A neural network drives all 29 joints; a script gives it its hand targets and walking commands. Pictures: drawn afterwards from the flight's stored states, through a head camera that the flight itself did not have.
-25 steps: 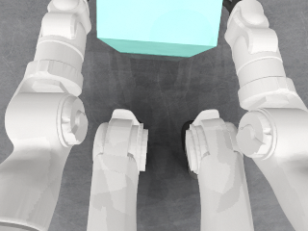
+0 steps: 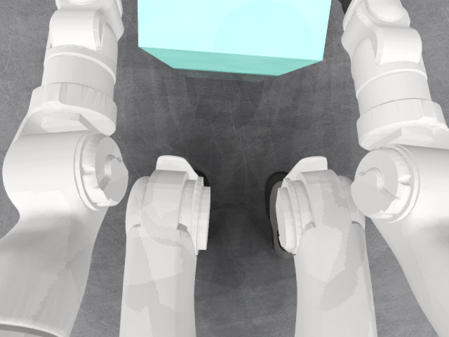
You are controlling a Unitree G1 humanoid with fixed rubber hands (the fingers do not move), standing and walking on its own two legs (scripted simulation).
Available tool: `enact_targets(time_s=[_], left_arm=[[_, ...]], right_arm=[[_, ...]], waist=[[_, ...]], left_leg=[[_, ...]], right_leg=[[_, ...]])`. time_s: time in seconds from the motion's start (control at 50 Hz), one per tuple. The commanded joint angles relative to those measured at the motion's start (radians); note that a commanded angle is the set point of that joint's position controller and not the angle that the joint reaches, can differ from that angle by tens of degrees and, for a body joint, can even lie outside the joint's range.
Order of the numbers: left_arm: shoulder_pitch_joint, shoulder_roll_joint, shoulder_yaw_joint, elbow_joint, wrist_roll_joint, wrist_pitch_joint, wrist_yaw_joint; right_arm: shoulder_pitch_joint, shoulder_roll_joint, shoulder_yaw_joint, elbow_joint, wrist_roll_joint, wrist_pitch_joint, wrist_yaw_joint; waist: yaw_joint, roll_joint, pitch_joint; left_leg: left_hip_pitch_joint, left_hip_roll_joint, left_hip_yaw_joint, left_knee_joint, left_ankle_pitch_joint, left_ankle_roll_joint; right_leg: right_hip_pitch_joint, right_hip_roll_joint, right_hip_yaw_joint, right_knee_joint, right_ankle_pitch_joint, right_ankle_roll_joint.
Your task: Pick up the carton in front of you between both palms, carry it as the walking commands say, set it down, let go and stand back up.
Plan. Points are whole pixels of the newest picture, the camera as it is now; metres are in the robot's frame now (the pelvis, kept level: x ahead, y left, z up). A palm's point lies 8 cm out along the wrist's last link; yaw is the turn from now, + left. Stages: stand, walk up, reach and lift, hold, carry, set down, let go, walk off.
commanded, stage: set down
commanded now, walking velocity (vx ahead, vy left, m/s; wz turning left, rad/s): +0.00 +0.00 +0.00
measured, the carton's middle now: out of the picture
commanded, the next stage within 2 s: let go in 1.32 s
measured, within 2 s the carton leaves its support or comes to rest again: neither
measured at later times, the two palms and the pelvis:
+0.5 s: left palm out of the picture +0.57 +0.21 -0.10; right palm out of the picture +0.55 -0.16 -0.10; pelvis +0.00 +0.00 +0.02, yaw +0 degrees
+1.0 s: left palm out of the picture +0.56 +0.23 +0.05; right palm out of the picture +0.55 -0.17 +0.05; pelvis +0.02 +0.00 +0.16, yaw +0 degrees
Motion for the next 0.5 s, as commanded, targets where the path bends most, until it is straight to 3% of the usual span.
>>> enact_targets(time_s=[0.0, 0.02, 0.06, 0.08, 0.16, 0.24, 0.32, 0.4, 0.48], left_arm=[[-0.178, 0.041, -0.06, 0.002, -0.019, -0.057, 0.006], [-0.184, 0.19, -0.054, -0.003, -0.041, -0.076, 0.054], [-0.247, 0.29, -0.067, -0.01, -0.112, -0.106, 0.109], [-0.273, 0.293, -0.098, -0.014, -0.151, -0.116, 0.117], [-0.307, 0.244, -0.242, -0.055, -0.298, -0.141, 0.105], [-0.321, 0.273, -0.299, -0.098, -0.372, -0.128, 0.106], [-0.261, 0.304, -0.287, -0.087, -0.374, -0.094, 0.111], [-0.226, 0.294, -0.238, -0.143, -0.325, -0.055, 0.12], [-0.2, 0.27, -0.173, -0.129, -0.252, -0.02, 0.107]], right_arm=[[-0.153, -0.043, 0.091, 0.013, 0.003, -0.058, -0.007], [-0.15, -0.197, 0.067, 0.001, 0.016, -0.079, -0.055], [-0.206, -0.256, 0.115, -0.013, 0.117, -0.102, -0.097], [-0.231, -0.271, 0.137, -0.019, 0.165, -0.109, -0.104], [-0.28, -0.221, 0.293, -0.059, 0.291, -0.126, -0.091], [-0.276, -0.256, 0.333, -0.097, 0.365, -0.12, -0.108], [-0.205, -0.265, 0.308, -0.093, 0.345, -0.087, -0.136], [-0.186, -0.244, 0.271, -0.196, 0.294, -0.049, -0.157], [-0.16, -0.203, 0.23, -0.185, 0.251, -0.01, -0.153]], waist=[[-0.005, 0.032, -0.85], [-0.016, 0.035, -0.924], [0.02, 0.043, -1.056], [0.022, 0.041, -1.079], [-0.015, 0.06, -1.246], [-0.011, 0.09, -1.406], [-0.021, 0.075, -1.489], [-0.018, 0.073, -1.573], [-0.003, 0.086, -1.386]], left_leg=[[0.452, 0.005, -0.033, -0.197, 0.239, -0.019], [0.496, 0.013, -0.035, -0.19, 0.279, -0.026], [0.551, 0.025, -0.044, -0.171, 0.361, -0.035], [0.56, 0.028, -0.052, -0.167, 0.386, -0.033], [0.654, 0.044, -0.079, -0.141, 0.516, -0.018], [0.732, 0.051, -0.059, -0.15, 0.52, -0.019], [0.756, 0.044, -0.038, -0.192, 0.45, -0.015], [0.779, 0.024, -0.012, -0.269, 0.397, -0.009], [0.684, 0.013, -0.001, -0.366, 0.312, -0.002]], right_leg=[[0.365, -0.024, -0.028, -0.161, 0.22, 0.0], [0.386, -0.032, -0.033, -0.159, 0.257, 0.009], [0.423, -0.046, -0.028, -0.147, 0.318, 0.014], [0.426, -0.052, -0.021, -0.146, 0.338, 0.014], [0.421, -0.063, -0.021, -0.118, 0.443, -0.004], [0.495, -0.069, -0.028, -0.124, 0.463, -0.012], [0.564, -0.062, -0.038, -0.171, 0.41, -0.015], [0.621, -0.047, -0.047, -0.251, 0.362, -0.024], [0.541, -0.041, -0.044, -0.346, 0.272, -0.029]])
